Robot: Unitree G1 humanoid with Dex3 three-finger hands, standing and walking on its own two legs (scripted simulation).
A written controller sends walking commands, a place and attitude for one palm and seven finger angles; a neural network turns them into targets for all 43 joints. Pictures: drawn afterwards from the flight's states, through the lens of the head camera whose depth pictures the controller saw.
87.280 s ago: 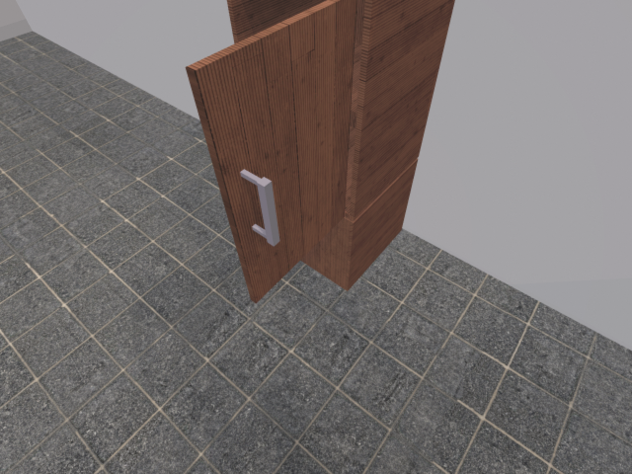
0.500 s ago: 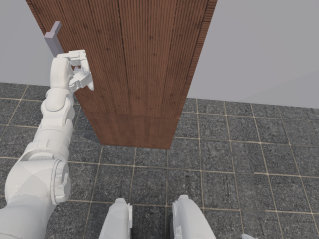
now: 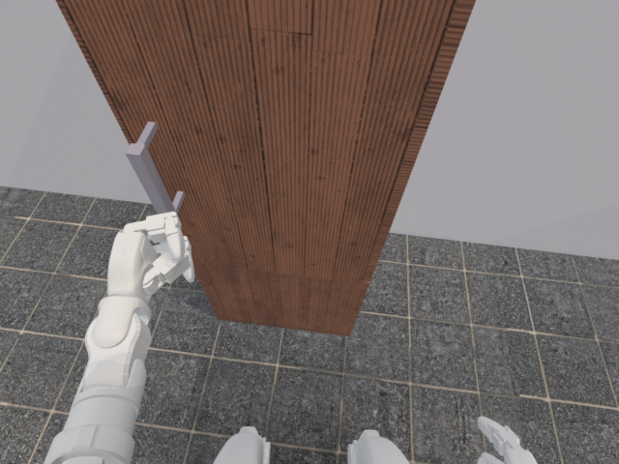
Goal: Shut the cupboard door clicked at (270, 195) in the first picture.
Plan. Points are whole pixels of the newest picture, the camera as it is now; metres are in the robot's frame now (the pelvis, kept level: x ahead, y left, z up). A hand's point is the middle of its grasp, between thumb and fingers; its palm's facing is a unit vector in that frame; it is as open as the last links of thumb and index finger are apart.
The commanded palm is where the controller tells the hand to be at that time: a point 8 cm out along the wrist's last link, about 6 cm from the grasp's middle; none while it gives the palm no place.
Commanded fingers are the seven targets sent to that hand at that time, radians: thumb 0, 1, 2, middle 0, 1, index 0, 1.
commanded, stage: draw the hand back to the body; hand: left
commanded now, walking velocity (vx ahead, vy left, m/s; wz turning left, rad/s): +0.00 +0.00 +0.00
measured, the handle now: (161, 179) +0.49 +0.23 +0.05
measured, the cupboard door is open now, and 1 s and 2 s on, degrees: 0 0 0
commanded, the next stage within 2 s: step back with the hand held close in 1.70 s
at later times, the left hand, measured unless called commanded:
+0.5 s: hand (131, 281) +0.30 +0.20 +0.10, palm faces +0.05 -1.00 -0.02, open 3.1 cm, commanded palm +0.27 +0.25 +0.12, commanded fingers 0.00 0.90 0.90 -1.30 -1.50 -1.30 -1.50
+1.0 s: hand (9, 311) +0.24 +0.25 +0.17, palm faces +0.36 -0.88 -0.32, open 3.8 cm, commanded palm +0.19 +0.29 +0.20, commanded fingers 0.00 0.90 0.90 -0.61 -0.75 -0.61 -0.75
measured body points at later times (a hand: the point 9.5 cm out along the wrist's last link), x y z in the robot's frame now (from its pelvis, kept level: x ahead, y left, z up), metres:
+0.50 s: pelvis +0.00 +0.00 +0.03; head +0.04 +0.00 +0.47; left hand +0.29 +0.25 +0.10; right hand +0.16 -0.23 -0.07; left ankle +0.01 +0.13 -0.66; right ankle +0.01 -0.12 -0.66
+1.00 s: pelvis +0.01 +0.01 +0.06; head -0.01 +0.00 +0.51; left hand +0.21 +0.30 +0.19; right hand +0.19 -0.21 -0.01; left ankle +0.01 +0.13 -0.66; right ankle +0.01 -0.12 -0.66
